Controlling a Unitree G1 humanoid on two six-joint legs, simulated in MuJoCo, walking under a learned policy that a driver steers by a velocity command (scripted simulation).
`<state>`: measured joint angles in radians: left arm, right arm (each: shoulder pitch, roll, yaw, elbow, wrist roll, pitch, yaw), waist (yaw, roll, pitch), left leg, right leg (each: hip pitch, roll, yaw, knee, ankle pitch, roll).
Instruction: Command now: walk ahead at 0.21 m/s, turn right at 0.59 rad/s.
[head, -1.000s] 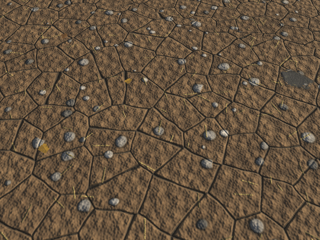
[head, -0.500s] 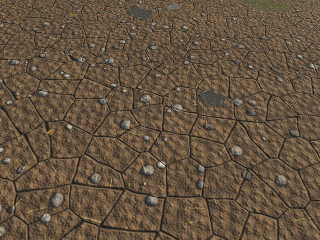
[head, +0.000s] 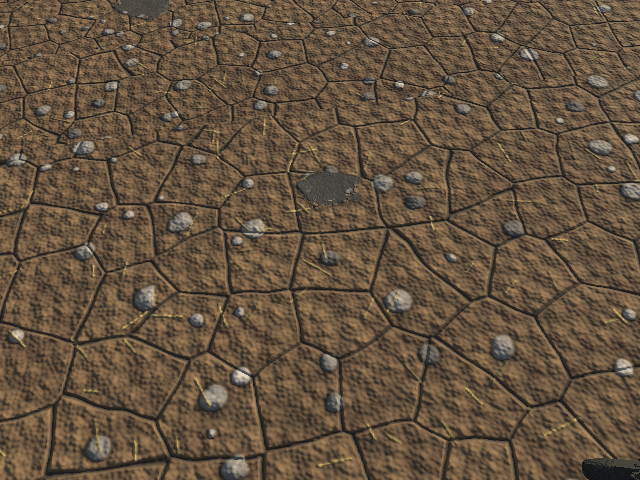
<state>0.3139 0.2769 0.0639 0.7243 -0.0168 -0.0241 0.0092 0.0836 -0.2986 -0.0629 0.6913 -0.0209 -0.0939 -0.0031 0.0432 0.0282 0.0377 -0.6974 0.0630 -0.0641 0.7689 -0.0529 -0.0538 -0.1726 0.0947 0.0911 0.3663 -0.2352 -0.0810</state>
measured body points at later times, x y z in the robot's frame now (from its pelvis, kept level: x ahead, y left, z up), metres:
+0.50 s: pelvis +0.14 +0.02 -0.02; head +0.16 +0.01 +0.43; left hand +0.29 +0.27 -0.13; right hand +0.25 -0.25 -0.13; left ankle +0.23 +0.11 -0.75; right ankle +0.13 -0.12 -0.75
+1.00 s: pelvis +0.19 -0.01 -0.01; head +0.20 -0.01 +0.44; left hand +0.32 +0.23 -0.14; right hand +0.27 -0.28 -0.14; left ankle +0.23 +0.11 -0.75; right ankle +0.13 -0.12 -0.75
